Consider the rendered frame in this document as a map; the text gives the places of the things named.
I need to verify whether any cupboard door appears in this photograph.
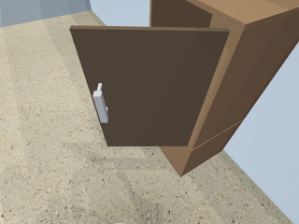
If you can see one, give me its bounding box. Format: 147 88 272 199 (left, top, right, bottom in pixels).
69 25 230 147

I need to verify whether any handle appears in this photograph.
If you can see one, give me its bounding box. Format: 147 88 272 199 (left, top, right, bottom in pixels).
93 83 108 123

